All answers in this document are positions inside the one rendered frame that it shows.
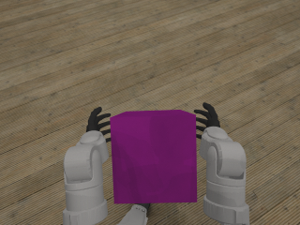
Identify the right robot hand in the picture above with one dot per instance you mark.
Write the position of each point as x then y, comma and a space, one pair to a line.
212, 118

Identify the robot right forearm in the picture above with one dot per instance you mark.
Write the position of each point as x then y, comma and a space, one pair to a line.
226, 178

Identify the left robot hand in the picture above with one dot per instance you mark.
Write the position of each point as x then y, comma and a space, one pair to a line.
94, 125

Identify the left robot thigh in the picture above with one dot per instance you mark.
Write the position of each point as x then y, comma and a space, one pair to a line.
134, 217

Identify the robot left forearm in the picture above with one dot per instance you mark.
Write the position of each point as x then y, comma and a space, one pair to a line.
83, 180

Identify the carton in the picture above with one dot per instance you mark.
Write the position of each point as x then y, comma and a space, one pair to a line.
154, 157

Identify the left robot foot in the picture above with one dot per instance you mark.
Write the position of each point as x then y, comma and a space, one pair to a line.
145, 205

